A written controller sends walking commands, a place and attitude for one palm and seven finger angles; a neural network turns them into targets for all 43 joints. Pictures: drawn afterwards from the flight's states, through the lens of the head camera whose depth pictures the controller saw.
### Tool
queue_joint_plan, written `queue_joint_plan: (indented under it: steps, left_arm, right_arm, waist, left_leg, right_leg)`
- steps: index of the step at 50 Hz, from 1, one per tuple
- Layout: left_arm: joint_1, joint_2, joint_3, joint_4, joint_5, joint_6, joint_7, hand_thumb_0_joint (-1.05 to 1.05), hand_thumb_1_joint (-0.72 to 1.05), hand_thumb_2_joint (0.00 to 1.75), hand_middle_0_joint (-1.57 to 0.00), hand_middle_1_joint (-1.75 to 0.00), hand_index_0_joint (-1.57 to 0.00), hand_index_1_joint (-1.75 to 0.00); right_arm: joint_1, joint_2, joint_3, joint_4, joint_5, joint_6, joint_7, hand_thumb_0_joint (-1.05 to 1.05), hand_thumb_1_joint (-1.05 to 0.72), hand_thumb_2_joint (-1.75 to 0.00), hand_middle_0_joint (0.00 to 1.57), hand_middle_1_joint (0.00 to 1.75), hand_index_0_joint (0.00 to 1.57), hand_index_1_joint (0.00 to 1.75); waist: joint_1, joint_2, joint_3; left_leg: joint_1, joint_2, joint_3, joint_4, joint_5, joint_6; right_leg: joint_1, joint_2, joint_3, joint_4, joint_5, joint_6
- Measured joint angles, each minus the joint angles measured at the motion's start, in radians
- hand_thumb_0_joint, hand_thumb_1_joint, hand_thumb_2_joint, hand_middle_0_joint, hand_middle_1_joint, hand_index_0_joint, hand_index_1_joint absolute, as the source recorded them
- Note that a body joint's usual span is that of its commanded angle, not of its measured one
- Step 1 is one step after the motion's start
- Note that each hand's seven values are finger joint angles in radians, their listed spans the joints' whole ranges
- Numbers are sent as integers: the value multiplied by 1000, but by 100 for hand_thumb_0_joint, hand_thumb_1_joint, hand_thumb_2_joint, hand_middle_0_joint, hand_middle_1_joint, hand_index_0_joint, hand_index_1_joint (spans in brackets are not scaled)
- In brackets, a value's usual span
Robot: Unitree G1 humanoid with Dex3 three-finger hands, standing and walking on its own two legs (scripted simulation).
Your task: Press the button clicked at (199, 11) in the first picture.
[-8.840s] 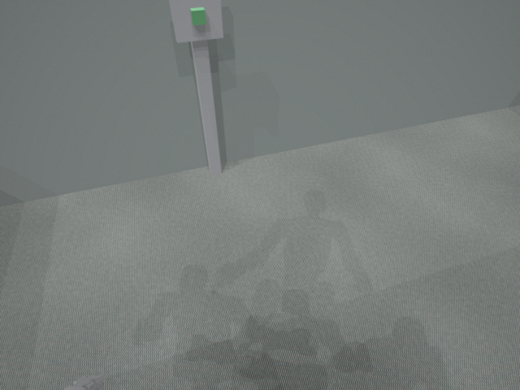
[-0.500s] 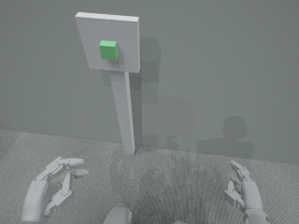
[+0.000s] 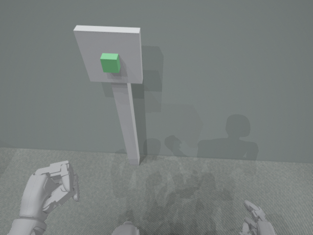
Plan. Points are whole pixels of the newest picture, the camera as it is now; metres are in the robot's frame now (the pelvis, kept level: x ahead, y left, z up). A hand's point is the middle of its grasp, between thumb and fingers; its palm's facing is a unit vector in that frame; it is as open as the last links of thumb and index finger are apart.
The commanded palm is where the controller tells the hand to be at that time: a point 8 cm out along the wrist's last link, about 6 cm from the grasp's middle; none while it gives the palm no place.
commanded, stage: raise the hand and make a fist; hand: left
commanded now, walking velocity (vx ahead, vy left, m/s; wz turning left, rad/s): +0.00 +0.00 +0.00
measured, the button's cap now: (111, 62) +0.57 +0.17 +0.12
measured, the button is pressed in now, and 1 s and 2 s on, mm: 0 0 0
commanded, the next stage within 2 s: aim a knuckle at the button in 1.00 s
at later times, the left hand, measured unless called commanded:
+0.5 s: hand (52, 174) +0.22 +0.22 +0.11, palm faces +0.00 -1.00 -0.06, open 3.1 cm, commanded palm +0.20 +0.28 +0.11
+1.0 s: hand (60, 172) +0.22 +0.20 +0.12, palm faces +0.01 -1.00 -0.04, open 3.1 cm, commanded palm +0.20 +0.26 +0.12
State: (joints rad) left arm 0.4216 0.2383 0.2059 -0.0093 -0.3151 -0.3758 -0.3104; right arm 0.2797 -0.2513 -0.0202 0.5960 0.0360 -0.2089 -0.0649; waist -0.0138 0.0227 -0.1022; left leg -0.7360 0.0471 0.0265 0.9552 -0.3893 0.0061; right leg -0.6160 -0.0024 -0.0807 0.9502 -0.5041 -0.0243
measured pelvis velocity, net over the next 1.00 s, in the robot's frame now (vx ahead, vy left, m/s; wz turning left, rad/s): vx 0.00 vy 0.00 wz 0.02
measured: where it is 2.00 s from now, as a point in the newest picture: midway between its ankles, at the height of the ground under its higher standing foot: outside the picture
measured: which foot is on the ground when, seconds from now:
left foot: down 0.00-1.00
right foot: down 0.00-1.00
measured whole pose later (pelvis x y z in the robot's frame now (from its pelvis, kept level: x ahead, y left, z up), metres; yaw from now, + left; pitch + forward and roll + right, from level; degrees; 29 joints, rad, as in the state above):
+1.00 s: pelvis +0.00 +0.00 +0.03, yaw +1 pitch +4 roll -1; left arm 0.31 0.27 0.24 -0.02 -0.33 -0.21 -0.32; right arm 0.26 -0.26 0.04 0.58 0.04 -0.24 -0.06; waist 0.01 0.04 -0.07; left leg -0.52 0.04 0.01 0.77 -0.32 0.00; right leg -0.39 0.00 -0.10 0.75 -0.42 -0.03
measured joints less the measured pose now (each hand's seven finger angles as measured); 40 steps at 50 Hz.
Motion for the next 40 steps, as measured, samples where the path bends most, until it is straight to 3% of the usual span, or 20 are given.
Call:
queue_joint_plan:
  steps: [10,21,31,40]
  left_arm:
    - [-18,12,-16,-69,21,64,33,2,90,90,-130,-150,-130,-149]
    - [-66,30,-4,-85,23,153,23,2,90,90,-130,-150,-130,-149]
    - [-116,55,37,-60,-6,203,-9,2,90,90,-130,-150,-130,-150]
    - [-121,44,39,-25,-16,206,-22,1,90,90,-130,-150,-130,-150]
  right_arm:
    - [-59,20,38,-57,1,-3,12,1,-91,-90,20,30,20,30]
    - [-54,36,86,-75,1,10,16,1,-90,-90,20,30,20,30]
    - [-17,12,85,-35,7,-2,6,1,-90,-90,20,30,21,30]
    - [-9,-11,64,-25,9,-22,2,1,-90,-90,20,30,20,30]
  waist:
    - [15,-1,2]
    - [30,12,12]
    - [25,19,20]
    - [16,18,24]
  left_leg:
    - [54,-12,-6,-30,5,18]
    - [124,-21,-10,-85,25,24]
    - [183,-20,-9,-146,53,18]
    - [207,-14,-8,-178,70,6]
  right_leg:
    - [73,-8,-8,-61,21,18]
    - [150,-12,-13,-129,48,26]
    - [204,-8,-11,-184,73,20]
    - [220,-1,-10,-203,84,9]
